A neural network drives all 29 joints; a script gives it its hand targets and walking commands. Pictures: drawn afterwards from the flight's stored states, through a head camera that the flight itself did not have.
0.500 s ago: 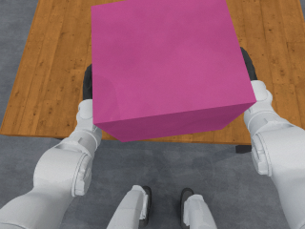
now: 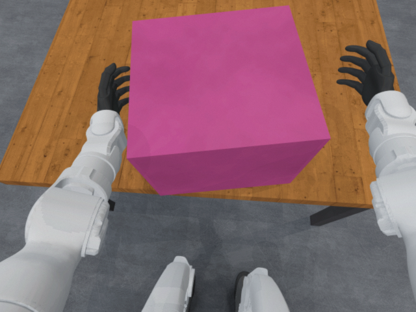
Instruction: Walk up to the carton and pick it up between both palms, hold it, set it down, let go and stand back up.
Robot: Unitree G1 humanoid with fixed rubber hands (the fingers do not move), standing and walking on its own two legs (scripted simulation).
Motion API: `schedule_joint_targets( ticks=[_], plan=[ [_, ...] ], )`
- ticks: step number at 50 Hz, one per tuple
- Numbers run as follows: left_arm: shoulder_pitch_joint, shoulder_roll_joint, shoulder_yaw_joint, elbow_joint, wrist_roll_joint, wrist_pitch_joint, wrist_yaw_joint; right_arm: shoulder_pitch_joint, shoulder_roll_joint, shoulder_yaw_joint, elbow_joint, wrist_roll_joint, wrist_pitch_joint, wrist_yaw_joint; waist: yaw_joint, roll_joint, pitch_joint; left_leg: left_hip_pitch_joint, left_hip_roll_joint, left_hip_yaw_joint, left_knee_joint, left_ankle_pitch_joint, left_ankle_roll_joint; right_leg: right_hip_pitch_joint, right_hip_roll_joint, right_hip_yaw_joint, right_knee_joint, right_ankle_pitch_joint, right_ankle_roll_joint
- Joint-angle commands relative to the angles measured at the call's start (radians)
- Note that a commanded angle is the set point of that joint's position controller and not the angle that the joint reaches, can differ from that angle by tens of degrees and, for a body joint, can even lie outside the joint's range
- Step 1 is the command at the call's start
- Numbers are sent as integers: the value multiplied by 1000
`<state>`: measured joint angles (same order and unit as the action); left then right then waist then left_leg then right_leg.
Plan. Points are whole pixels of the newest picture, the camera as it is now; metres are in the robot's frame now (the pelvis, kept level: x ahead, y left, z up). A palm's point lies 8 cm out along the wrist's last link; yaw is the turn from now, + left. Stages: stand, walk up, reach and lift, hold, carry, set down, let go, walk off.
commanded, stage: set down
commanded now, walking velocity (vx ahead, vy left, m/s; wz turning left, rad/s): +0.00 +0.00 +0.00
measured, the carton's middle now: (218, 109) +0.50 +0.06 -0.02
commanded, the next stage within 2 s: none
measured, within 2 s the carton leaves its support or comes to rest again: neither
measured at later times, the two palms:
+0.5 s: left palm (76, 68) +0.44 +0.27 +0.14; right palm out of the picture +0.53 -0.22 +0.16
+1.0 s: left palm (79, 120) +0.38 +0.27 +0.09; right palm (405, 107) +0.46 -0.23 +0.10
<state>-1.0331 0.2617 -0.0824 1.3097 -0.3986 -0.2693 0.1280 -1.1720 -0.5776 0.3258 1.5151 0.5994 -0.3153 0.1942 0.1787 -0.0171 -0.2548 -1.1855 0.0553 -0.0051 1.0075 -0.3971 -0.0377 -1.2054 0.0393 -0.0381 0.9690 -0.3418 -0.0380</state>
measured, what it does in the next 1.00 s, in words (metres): rises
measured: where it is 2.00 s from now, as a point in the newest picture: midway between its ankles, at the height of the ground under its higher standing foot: (212, 308)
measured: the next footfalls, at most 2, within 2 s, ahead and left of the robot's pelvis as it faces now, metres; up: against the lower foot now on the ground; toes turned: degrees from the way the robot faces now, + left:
none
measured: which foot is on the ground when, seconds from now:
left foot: down 0.00-1.00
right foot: down 0.00-1.00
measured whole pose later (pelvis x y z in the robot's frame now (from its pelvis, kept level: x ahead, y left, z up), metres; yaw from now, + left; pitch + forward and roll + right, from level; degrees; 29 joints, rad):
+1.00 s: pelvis +0.01 +0.00 +0.07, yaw +1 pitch +21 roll -1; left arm -0.63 0.25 0.07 0.89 -0.25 -0.12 0.09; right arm -0.76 -0.60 0.26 1.16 0.58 -0.24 0.20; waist 0.15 0.02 -0.13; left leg -0.69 0.05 -0.01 0.53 -0.20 -0.04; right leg -0.68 0.05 -0.04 0.46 -0.14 -0.04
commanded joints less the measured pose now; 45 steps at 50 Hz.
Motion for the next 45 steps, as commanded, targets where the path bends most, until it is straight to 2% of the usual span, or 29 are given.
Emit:
schedule_joint_targets(
  ticks=[1,2,3,5,7,8,9,10,11,12,13,14,15,18,19,21,22,24,25,27,31,34,35,38,40,41,42,43,45],
  plan=[
    [-286,213,63,-204,21,34,-19,-371,-242,-19,-168,30,-1,-12,2,-124,-854,382,-35,63,-71,599,-41,660,37,23,-91,513,83],
    [-335,230,71,-311,18,51,-14,-403,-261,-26,-250,47,-1,-18,-2,-115,-913,395,-40,67,-78,624,-48,698,40,23,-101,570,84],
    [-318,233,83,-299,29,61,-10,-373,-247,-35,-237,47,9,-20,-8,-105,-891,391,-44,65,-102,608,-45,710,42,26,-119,586,83],
    [-274,211,95,-258,38,72,-19,-369,-208,-16,-238,26,37,-21,6,-154,-828,308,-40,71,-144,518,-25,771,31,51,-151,545,86],
    [-315,242,94,-303,28,81,-19,-399,-228,-35,-300,18,59,-26,-11,-175,-847,260,-49,84,-174,423,-20,841,27,69,-167,507,89],
    [-319,265,112,-366,25,81,-16,-399,-226,-30,-389,30,64,-27,4,-190,-907,272,-49,91,-192,453,-15,905,24,78,-171,549,89],
    [-362,289,112,-408,11,88,-11,-422,-251,-46,-421,31,72,-30,-9,-179,-912,284,-49,88,-200,436,-19,896,27,78,-178,557,94],
    [-332,277,133,-325,22,95,-14,-397,-210,-22,-368,33,92,-34,10,-182,-845,257,-53,82,-222,412,-9,906,17,89,-201,541,94],
    [-365,292,132,-387,23,101,-12,-424,-214,-28,-410,28,102,-31,3,-170,-871,282,-58,86,-233,404,-10,924,17,80,-204,523,95],
    [-342,290,136,-309,27,111,-14,-406,-207,-13,-371,31,119,-30,24,-163,-834,251,-53,87,-255,371,-7,944,7,103,-215,502,93],
    [-326,270,125,-292,18,122,-16,-392,-214,-24,-334,16,132,-28,0,-176,-808,280,-54,81,-278,362,-7,942,14,91,-243,470,90],
    [-348,294,133,-320,23,138,-19,-407,-226,-26,-362,23,142,-29,10,-156,-823,308,-52,83,-297,377,-9,967,13,88,-258,485,89],
    [-329,287,116,-253,20,144,-23,-379,-212,-22,-313,25,155,-29,-5,-164,-759,273,-53,83,-303,328,-8,951,11,93,-265,422,91],
    [-353,298,124,-323,23,157,-16,-419,-228,-41,-408,17,159,-35,4,-149,-803,351,-53,84,-343,369,-13,980,20,76,-289,467,82],
    [-382,287,126,-325,26,167,-11,-442,-256,-59,-420,11,161,-38,-10,-143,-806,361,-54,83,-353,383,-16,978,23,69,-294,500,78],
    [-353,279,126,-276,43,175,-15,-412,-241,-44,-335,15,175,-33,11,-100,-732,401,-58,81,-382,398,-17,985,15,67,-314,522,75],
    [-362,268,113,-263,41,186,-18,-403,-233,-37,-316,23,183,-26,-5,-109,-688,408,-52,80,-389,389,-15,959,20,62,-331,471,72],
    [-353,267,116,-276,51,201,-21,-363,-221,-33,-289,27,198,-16,-4,-94,-650,473,-51,74,-406,401,-18,945,20,47,-363,438,63],
    [-352,265,104,-265,48,211,-21,-361,-251,-42,-281,15,197,-16,-24,-99,-623,484,-50,71,-417,405,-23,938,25,44,-374,444,62],
    [-314,268,127,-245,70,217,-24,-335,-239,-35,-282,12,201,-16,-10,-126,-604,498,-51,73,-431,411,-16,963,26,45,-385,467,63],
    [-290,254,118,-306,79,202,-30,-324,-241,-35,-327,33,179,-15,-17,-80,-625,534,-56,64,-456,502,-26,1025,23,37,-392,581,60],
    [-199,224,120,-353,114,210,-34,-221,-247,-37,-270,40,168,0,-12,-21,-565,659,-52,58,-468,574,-37,980,29,33,-439,592,49],
    [-192,232,138,-363,114,210,-36,-215,-253,-44,-274,31,163,2,-16,-35,-554,659,-49,51,-469,565,-32,968,31,28,-443,580,49],
    [-119,202,140,-449,124,182,-33,-132,-246,-57,-327,29,126,11,-18,-3,-588,726,-51,46,-460,624,-38,951,31,21,-451,598,49],
    [-101,211,152,-501,135,158,-30,-121,-238,-64,-383,31,97,15,-22,-17,-617,742,-55,47,-462,635,-36,961,32,19,-458,617,50],
    [-26,175,161,-498,145,153,-34,-47,-239,-66,-382,22,85,11,-40,-32,-600,728,-51,40,-466,624,-28,991,37,19,-453,629,55],
    [23,175,183,-527,156,142,-42,-3,-227,-63,-408,13,70,9,-26,-57,-597,729,-51,41,-465,631,-26,1030,32,31,-455,681,56],
    [54,165,179,-554,164,134,-46,14,-249,-90,-432,-3,53,7,-48,-55,-589,718,-54,38,-479,621,-24,1040,29,32,-449,693,60],
    [31,191,201,-571,169,121,-43,0,-264,-124,-463,-15,39,-2,-54,-68,-579,674,-56,39,-476,557,-18,1029,30,28,-449,621,67]
  ],
)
